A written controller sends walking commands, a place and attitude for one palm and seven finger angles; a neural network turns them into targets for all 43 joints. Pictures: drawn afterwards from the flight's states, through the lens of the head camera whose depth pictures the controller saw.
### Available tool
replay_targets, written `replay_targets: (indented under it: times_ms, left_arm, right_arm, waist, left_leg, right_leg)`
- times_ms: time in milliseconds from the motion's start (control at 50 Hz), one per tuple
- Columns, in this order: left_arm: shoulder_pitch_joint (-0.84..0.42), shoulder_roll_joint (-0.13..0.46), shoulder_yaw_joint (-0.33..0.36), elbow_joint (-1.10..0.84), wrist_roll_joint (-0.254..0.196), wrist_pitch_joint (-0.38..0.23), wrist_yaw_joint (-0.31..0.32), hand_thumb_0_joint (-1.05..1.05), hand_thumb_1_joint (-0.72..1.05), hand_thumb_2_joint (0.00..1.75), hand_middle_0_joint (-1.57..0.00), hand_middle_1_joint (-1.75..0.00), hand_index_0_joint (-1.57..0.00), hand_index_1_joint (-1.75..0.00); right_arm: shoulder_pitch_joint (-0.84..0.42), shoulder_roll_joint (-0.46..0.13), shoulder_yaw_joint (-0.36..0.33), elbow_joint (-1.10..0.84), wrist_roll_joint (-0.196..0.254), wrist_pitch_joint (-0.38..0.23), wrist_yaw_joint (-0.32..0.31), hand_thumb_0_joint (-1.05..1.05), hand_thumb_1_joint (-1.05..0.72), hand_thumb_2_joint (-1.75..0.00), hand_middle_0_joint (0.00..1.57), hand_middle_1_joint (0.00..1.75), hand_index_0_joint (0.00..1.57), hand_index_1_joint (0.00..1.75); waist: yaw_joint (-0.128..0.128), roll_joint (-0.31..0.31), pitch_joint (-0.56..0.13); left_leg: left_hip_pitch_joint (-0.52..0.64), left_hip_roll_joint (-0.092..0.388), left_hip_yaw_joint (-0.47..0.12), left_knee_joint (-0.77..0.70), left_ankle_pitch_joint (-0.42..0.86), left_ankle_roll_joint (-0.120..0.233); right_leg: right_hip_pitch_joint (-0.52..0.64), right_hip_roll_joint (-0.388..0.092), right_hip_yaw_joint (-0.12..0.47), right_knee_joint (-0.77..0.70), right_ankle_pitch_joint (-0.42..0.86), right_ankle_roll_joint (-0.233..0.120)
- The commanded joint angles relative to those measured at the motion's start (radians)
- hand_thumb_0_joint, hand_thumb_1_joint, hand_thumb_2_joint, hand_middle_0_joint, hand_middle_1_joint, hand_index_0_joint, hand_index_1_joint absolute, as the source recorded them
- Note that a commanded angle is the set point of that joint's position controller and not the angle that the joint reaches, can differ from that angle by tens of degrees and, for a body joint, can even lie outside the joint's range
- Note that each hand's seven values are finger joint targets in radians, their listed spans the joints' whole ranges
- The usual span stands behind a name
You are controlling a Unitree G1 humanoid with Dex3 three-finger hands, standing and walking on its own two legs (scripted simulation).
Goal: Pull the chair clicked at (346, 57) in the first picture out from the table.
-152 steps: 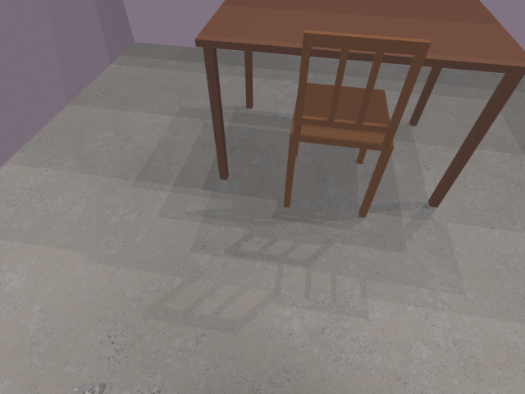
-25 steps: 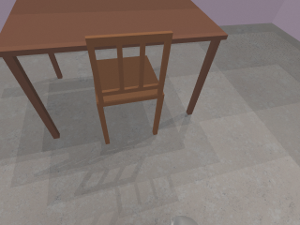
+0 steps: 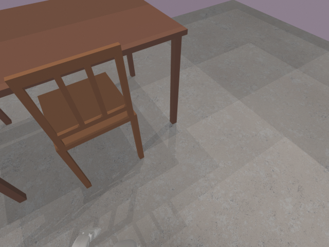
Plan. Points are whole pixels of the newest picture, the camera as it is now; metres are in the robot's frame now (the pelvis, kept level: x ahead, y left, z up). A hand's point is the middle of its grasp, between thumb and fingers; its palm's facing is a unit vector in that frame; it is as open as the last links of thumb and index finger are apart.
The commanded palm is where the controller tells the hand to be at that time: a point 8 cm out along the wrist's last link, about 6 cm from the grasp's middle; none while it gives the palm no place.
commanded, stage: turn to face it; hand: left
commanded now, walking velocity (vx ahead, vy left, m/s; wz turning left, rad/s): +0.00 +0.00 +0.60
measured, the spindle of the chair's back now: (70, 102) +0.64 +0.37 -0.09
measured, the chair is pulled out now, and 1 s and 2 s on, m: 0.00 0.00 0.00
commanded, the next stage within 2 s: take the last steps up to it in 0.78 s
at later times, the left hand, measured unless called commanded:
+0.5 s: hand out of the picture +0.03 +0.24 -0.16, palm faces +0.29 -0.92 -0.25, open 7.4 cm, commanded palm none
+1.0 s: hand out of the picture -0.06 +0.15 -0.15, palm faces +0.53 -0.82 -0.24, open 7.4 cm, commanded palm none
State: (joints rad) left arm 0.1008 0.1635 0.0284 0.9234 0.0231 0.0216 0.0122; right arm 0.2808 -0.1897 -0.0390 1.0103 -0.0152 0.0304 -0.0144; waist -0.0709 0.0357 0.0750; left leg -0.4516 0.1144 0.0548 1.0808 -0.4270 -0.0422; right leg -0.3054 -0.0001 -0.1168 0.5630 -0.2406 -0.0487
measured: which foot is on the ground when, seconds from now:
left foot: up 0.00-0.12, down 0.14-0.64, up 0.66-1.00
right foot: down 0.00-0.16, up 0.18-0.62, down 0.64-1.00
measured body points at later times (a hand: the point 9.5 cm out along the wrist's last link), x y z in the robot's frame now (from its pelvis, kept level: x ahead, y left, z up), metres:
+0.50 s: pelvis +0.02 +0.02 +0.01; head +0.06 +0.04 +0.46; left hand +0.02 +0.29 -0.14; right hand +0.12 -0.22 -0.13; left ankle +0.02 +0.11 -0.73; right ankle +0.05 -0.14 -0.68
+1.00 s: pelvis +0.01 -0.03 +0.01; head +0.04 -0.02 +0.46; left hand -0.09 +0.20 -0.13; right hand +0.23 -0.19 -0.14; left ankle -0.08 +0.08 -0.69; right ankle +0.05 -0.12 -0.73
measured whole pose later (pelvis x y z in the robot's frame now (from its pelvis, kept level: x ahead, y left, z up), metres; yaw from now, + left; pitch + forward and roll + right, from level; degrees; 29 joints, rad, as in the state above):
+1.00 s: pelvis +0.01 -0.03 +0.01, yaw +30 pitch -1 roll +1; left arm 0.29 0.19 0.03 0.95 0.03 0.00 0.01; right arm 0.12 -0.22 -0.05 0.97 -0.01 0.06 0.02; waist 0.04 0.00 0.07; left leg -0.31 0.02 0.02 0.79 -0.46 -0.03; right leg -0.20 -0.08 -0.17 0.50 -0.28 -0.02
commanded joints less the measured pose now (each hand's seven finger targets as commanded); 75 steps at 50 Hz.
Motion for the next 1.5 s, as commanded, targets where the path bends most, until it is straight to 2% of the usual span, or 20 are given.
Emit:
replay_targets:
  times_ms: [0,100,140,160,260,440,560,580,620,640,720,860,1000,1020,1060,1120,1220,1400,1460,1480]
  left_arm:
    - [0.045,0.162,0.043,-0.029,0.001,-0.02,0.017,0.0,0.9,0.9,-0.2,-0.3,-0.2,-0.3]
    - [0.078,0.154,0.057,-0.023,-0.013,-0.001,0.019,0.0,0.9,0.9,-0.2,-0.3,-0.2,-0.3]
    - [0.092,0.078,0.047,-0.073,-0.018,0.008,0.01,0.0,0.9,0.9,-0.2,-0.3,-0.2,-0.3]
    - [0.028,0.089,0.049,-0.085,-0.006,0.009,0.015,0.0,0.9,0.9,-0.2,-0.3,-0.2,-0.3]
    - [0.056,0.095,0.062,-0.041,-0.012,-0.001,0.001,0.0,0.9,0.9,-0.2,-0.3,-0.2,-0.3]
    - [0.03,0.118,0.059,-0.059,-0.015,0.008,0.007,0.0,0.9,0.9,-0.2,-0.3,-0.2,-0.3]
    - [0.143,0.14,0.058,-0.051,-0.019,-0.004,0.017,0.0,0.9,0.9,-0.2,-0.3,-0.2,-0.3]
    - [0.177,0.157,0.061,-0.05,-0.017,-0.01,0.02,0.0,0.9,0.9,-0.2,-0.3,-0.2,-0.3]
    - [0.179,0.296,0.081,-0.069,0.008,-0.027,0.026,0.0,0.9,0.9,-0.2,-0.3,-0.2,-0.3]
    - [0.173,0.283,0.081,-0.082,-0.004,-0.024,0.029,0.0,0.9,0.9,-0.2,-0.3,-0.2,-0.3]
    - [0.072,0.194,0.054,-0.106,-0.001,-0.033,0.022,0.0,0.9,0.9,-0.2,-0.3,-0.2,-0.3]
    - [0.225,0.228,0.057,-0.047,0.007,-0.033,0.022,0.0,0.9,0.9,-0.2,-0.3,-0.2,-0.3]
    - [0.231,0.218,0.051,0.031,0.0,-0.034,0.001,0.0,0.9,0.9,-0.2,-0.3,-0.2,-0.3]
    - [0.221,0.182,0.043,0.036,-0.008,-0.033,-0.004,0.0,0.9,0.9,-0.2,-0.3,-0.2,-0.3]
    - [0.177,0.095,0.018,-0.005,-0.001,-0.036,-0.016,0.0,0.9,0.9,-0.2,-0.3,-0.2,-0.3]
    - [0.11,0.127,0.033,0.016,0.004,-0.032,-0.028,0.0,0.9,0.9,-0.2,-0.3,-0.2,-0.3]
    - [0.194,0.094,0.027,0.076,0.002,-0.027,-0.038,0.0,0.9,0.9,-0.2,-0.3,-0.2,-0.3]
    - [0.049,0.071,0.029,0.043,-0.005,-0.042,-0.042,0.0,0.9,0.9,-0.2,-0.3,-0.2,-0.3]
    - [0.276,0.12,0.051,0.117,0.0,-0.062,-0.035,0.0,0.9,0.9,-0.2,-0.3,-0.2,-0.3]
    - [0.42,0.201,0.073,0.156,0.008,-0.078,-0.023,0.0,0.9,0.9,-0.2,-0.3,-0.2,-0.3]
  right_arm:
    - [0.089,-0.025,0.001,-0.013,0.0,-0.006,0.0,0.0,-0.9,-0.9,0.2,0.3,0.2,0.3]
    - [0.101,-0.049,-0.011,-0.025,-0.004,-0.013,0.008,0.0,-0.9,-0.9,0.2,0.3,0.2,0.3]
    - [0.128,-0.188,-0.038,-0.062,-0.015,-0.021,0.007,0.0,-0.9,-0.9,0.2,0.3,0.2,0.3]
    - [0.148,-0.198,-0.049,-0.045,-0.02,-0.027,-0.009,0.0,-0.9,-0.9,0.2,0.3,0.2,0.3]
    - [0.016,-0.153,-0.04,-0.081,-0.008,-0.04,-0.018,0.0,-0.9,-0.9,0.2,0.3,0.2,0.3]
    - [0.009,-0.21,-0.066,-0.097,-0.01,-0.017,-0.008,0.0,-0.9,-0.9,0.2,0.3,0.2,0.3]
    - [-0.088,-0.226,-0.074,-0.141,-0.008,-0.002,0.005,0.0,-0.9,-0.9,0.2,0.3,0.2,0.3]
    - [-0.096,-0.211,-0.071,-0.149,-0.002,-0.001,0.008,0.0,-0.9,-0.9,0.2,0.3,0.2,0.3]
    - [-0.086,-0.108,-0.053,-0.186,0.008,-0.006,0.016,0.0,-0.9,-0.9,0.2,0.3,0.2,0.3]
    - [-0.102,-0.158,-0.067,-0.181,-0.007,0.007,0.011,0.0,-0.9,-0.9,0.2,0.3,0.2,0.3]
    - [-0.092,-0.134,-0.059,-0.133,-0.007,0.02,0.029,0.0,-0.9,-0.9,0.2,0.3,0.2,0.3]
    - [-0.206,-0.104,-0.033,-0.141,0.003,0.019,0.025,0.0,-0.9,-0.9,0.2,0.3,0.2,0.3]
    - [-0.077,-0.074,-0.01,-0.079,-0.007,-0.033,0.024,0.0,-0.9,-0.9,0.2,0.3,0.2,0.3]
    - [-0.02,-0.105,-0.014,-0.05,-0.006,-0.045,0.016,0.0,-0.9,-0.9,0.2,0.3,0.2,0.3]
    - [0.106,-0.251,-0.042,-0.026,-0.016,-0.042,0.004,0.0,-0.9,-0.9,0.2,0.3,0.2,0.3]
    - [0.042,-0.164,-0.02,-0.027,-0.011,-0.053,-0.012,0.0,-0.9,-0.9,0.2,0.3,0.2,0.3]
    - [0.057,-0.13,-0.016,-0.004,0.0,-0.088,-0.018,0.0,-0.9,-0.9,0.2,0.3,0.2,0.3]
    - [0.14,-0.147,-0.025,0.067,-0.017,-0.087,-0.02,0.0,-0.9,-0.9,0.2,0.3,0.2,0.3]
    - [0.128,-0.133,-0.02,0.078,-0.006,-0.088,-0.016,0.0,-0.9,-0.9,0.2,0.3,0.2,0.3]
    - [0.146,-0.088,-0.013,0.068,0.006,-0.094,-0.006,0.0,-0.9,-0.9,0.2,0.3,0.2,0.3]
  waist:
    - [0.051,-0.174,-0.074]
    - [0.046,-0.081,-0.056]
    - [0.036,0.285,-0.036]
    - [-0.004,0.287,-0.052]
    - [0.051,0.075,-0.116]
    - [0.021,0.106,-0.133]
    - [0.076,0.101,-0.136]
    - [0.095,0.07,-0.144]
    - [0.099,-0.338,-0.111]
    - [0.104,-0.283,-0.114]
    - [0.049,-0.181,-0.035]
    - [0.117,-0.207,-0.065]
    - [0.08,-0.204,-0.081]
    - [0.053,-0.108,-0.086]
    - [-0.004,0.239,-0.031]
    - [0.021,0.145,0.119]
    - [0.069,0.065,0.045]
    - [0.04,0.1,0.057]
    - [0.155,-0.004,-0.045]
    - [0.207,-0.168,-0.16]
  left_leg:
    - [0.091,-0.033,0.028,-0.223,0.017,0.011]
    - [0.225,-0.024,0.019,-0.55,0.213,0.03]
    - [0.236,0.275,-0.44,-0.774,0.48,0.202]
    - [0.243,0.286,-0.532,-0.825,0.504,0.269]
    - [0.322,0.132,-0.27,-0.751,0.613,0.217]
    - [0.368,0.108,-0.357,-0.722,0.61,0.238]
    - [0.191,0.055,-0.395,-0.66,0.506,0.193]
    - [0.121,0.022,-0.378,-0.616,0.426,0.158]
    - [-0.156,-0.204,-0.104,-0.24,-0.098,0.02]
    - [-0.109,-0.162,-0.151,-0.058,-0.156,0.027]
    - [-0.1,-0.111,-0.102,0.134,0.035,0.002]
    - [-0.02,-0.104,-0.036,-0.141,-0.037,-0.01]
    - [0.314,-0.13,0.048,-0.637,0.083,0.052]
    - [0.442,-0.082,-0.015,-0.731,0.102,0.069]
    - [0.542,0.268,-0.481,-0.882,0.0,0.231]
    - [0.36,0.212,-0.383,-0.949,-0.04,0.248]
    - [0.39,0.134,-0.168,-0.918,0.324,0.223]
    - [0.398,0.165,-0.118,-0.818,0.496,0.2]
    - [0.269,0.078,-0.036,-0.527,0.574,0.142]
    - [0.083,-0.006,0.042,-0.243,0.394,0.096]
  right_leg:
    - [0.035,-0.261,0.111,-0.266,0.148,-0.107]
    - [-0.011,-0.259,0.031,-0.088,0.062,-0.02]
    - [-0.198,-0.069,-0.05,0.239,-0.29,0.091]
    - [-0.255,-0.048,0.042,0.444,-0.382,0.088]
    - [-0.259,-0.078,0.116,0.543,-0.161,0.11]
    - [-0.184,-0.038,0.113,0.315,-0.207,0.126]
    - [0.083,-0.004,0.098,0.002,-0.063,0.101]
    - [0.187,-0.025,0.109,-0.138,0.021,0.096]
    - [0.292,-0.432,0.501,-0.313,0.131,-0.062]
    - [0.166,-0.477,0.482,-0.309,0.205,-0.115]
    - [0.107,-0.289,0.206,-0.238,0.33,-0.086]
    - [0.226,-0.314,0.165,-0.205,0.527,-0.114]
    - [0.098,-0.247,0.142,-0.23,-0.121,-0.051]
    - [-0.002,-0.21,0.098,-0.139,-0.181,-0.012]
    - [-0.347,-0.052,-0.027,0.266,-0.344,0.058]
    - [-0.386,-0.106,0.103,0.49,-0.188,0.049]
    - [-0.314,-0.112,0.08,0.457,-0.029,0.078]
    - [-0.149,-0.077,0.013,0.096,-0.031,0.042]
    - [0.24,-0.028,-0.007,-0.062,0.05,0.006]
    - [0.478,-0.222,0.234,-0.118,0.006,-0.067]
